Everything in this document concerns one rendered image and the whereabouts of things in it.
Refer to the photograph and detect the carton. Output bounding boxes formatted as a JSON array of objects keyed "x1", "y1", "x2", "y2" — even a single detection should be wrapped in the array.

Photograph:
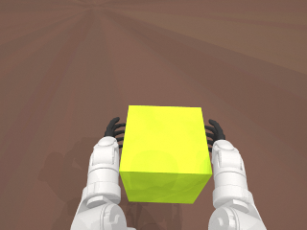
[{"x1": 119, "y1": 105, "x2": 213, "y2": 204}]

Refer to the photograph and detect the robot right forearm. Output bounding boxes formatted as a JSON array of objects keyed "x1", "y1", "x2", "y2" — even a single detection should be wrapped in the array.
[{"x1": 211, "y1": 139, "x2": 264, "y2": 223}]

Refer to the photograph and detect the robot left upper arm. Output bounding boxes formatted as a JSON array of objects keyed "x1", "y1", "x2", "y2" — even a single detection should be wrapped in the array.
[{"x1": 70, "y1": 202, "x2": 128, "y2": 230}]

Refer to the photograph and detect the robot right hand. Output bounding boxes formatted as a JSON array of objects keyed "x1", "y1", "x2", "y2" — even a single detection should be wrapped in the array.
[{"x1": 204, "y1": 119, "x2": 225, "y2": 152}]

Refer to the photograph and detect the robot left hand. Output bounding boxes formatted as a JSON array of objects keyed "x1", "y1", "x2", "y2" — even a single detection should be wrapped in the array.
[{"x1": 104, "y1": 117, "x2": 127, "y2": 149}]

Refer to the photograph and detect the robot right upper arm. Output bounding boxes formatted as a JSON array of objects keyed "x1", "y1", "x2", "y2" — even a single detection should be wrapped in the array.
[{"x1": 208, "y1": 206, "x2": 267, "y2": 230}]

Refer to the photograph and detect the robot left forearm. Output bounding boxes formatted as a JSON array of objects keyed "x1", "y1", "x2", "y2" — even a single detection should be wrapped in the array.
[{"x1": 70, "y1": 136, "x2": 121, "y2": 229}]

